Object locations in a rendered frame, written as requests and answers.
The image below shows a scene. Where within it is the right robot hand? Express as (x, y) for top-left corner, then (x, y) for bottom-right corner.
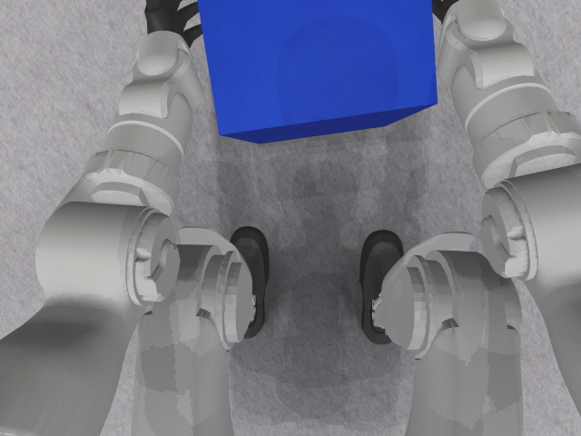
(432, 0), (458, 24)

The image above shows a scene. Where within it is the right robot upper arm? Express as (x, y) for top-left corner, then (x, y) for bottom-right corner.
(480, 163), (581, 416)

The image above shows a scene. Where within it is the left robot forearm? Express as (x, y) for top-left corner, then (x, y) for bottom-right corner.
(35, 31), (204, 286)

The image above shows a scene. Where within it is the left robot upper arm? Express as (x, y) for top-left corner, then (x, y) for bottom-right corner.
(0, 202), (181, 436)

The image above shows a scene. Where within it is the right robot forearm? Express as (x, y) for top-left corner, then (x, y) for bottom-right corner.
(437, 0), (581, 190)

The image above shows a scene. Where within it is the robot left shin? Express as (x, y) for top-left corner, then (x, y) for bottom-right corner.
(142, 226), (256, 332)

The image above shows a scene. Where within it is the carton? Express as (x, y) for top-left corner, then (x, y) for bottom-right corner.
(197, 0), (438, 144)

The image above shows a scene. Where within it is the left robot hand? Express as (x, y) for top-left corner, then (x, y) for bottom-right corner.
(144, 0), (202, 48)

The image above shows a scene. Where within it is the robot right thigh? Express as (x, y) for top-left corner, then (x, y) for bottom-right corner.
(392, 250), (524, 436)

